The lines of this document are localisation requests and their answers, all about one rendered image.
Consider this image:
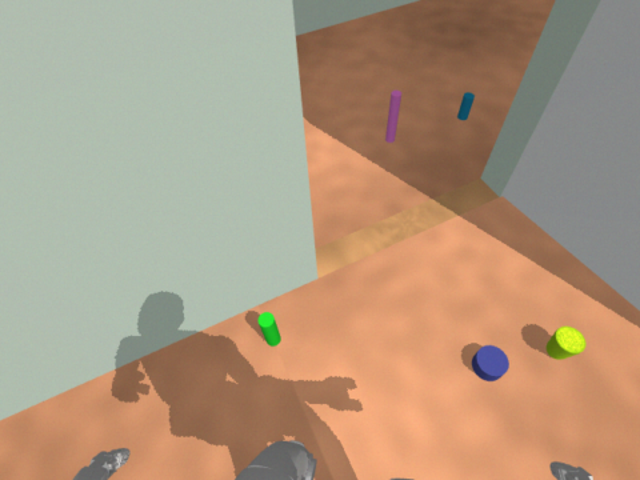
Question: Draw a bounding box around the left robot hand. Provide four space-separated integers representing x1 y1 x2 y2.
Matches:
73 448 130 480

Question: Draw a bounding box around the right robot hand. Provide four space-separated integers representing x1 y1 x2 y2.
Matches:
550 462 593 480

